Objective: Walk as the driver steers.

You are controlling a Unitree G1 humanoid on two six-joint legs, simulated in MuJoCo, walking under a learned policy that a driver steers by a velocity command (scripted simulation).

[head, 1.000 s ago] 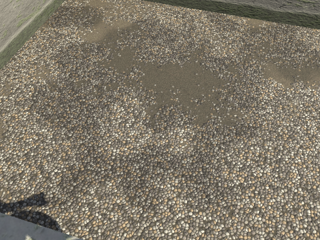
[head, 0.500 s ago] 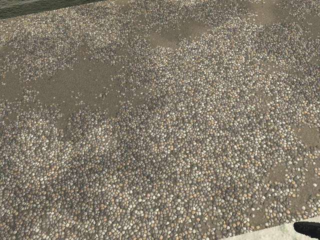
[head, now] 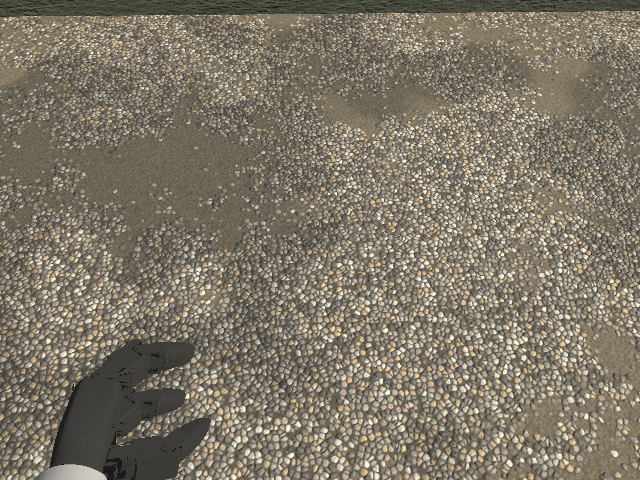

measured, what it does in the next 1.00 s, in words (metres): lifts its left foot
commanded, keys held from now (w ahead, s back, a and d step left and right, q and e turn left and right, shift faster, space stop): w+q+shift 0.44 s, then w+e+shift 0.04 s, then e+shift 0.52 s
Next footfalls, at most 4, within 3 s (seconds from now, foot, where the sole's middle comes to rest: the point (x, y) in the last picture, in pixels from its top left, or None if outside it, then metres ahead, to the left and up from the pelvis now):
1.28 left None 0.10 0.09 -0.77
1.60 right None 0.02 -0.17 -0.77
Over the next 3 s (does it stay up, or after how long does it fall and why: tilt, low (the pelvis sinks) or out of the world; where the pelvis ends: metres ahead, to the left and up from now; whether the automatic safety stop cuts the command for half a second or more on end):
stays up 0.00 -0.03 0.00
